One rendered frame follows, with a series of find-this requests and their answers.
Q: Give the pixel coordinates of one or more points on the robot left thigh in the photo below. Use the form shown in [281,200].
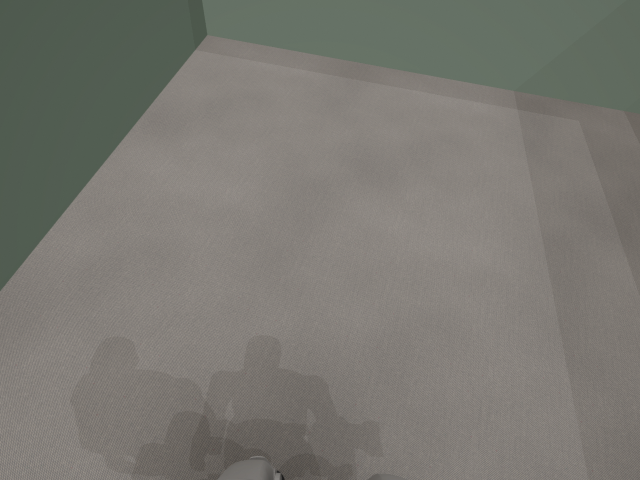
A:
[250,470]

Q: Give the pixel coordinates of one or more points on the robot left shin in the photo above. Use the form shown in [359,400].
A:
[260,458]

